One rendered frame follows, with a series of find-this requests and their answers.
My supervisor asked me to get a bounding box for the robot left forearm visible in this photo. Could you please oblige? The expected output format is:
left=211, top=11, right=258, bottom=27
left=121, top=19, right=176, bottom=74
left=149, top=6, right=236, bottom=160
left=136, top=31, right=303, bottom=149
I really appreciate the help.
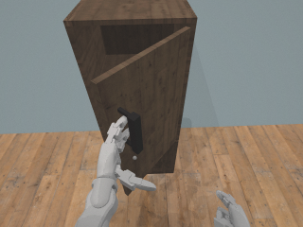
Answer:
left=74, top=177, right=118, bottom=227

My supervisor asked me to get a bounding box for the left robot hand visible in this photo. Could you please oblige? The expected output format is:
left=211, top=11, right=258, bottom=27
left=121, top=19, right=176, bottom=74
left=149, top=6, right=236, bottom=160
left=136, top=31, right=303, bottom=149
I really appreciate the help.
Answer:
left=97, top=115, right=156, bottom=191

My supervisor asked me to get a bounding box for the handle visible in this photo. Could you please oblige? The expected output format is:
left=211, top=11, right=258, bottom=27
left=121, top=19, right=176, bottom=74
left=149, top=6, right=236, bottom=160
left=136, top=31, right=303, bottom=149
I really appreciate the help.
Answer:
left=117, top=107, right=143, bottom=155

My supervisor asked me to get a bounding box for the right robot hand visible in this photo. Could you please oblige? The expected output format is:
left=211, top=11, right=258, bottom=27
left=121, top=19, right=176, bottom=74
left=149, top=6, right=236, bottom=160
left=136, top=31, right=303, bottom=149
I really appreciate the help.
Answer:
left=214, top=190, right=251, bottom=227

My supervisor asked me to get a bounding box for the cupboard door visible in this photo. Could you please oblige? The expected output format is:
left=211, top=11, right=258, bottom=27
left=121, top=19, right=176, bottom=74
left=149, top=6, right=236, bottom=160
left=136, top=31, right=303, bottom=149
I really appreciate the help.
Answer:
left=91, top=26, right=191, bottom=196

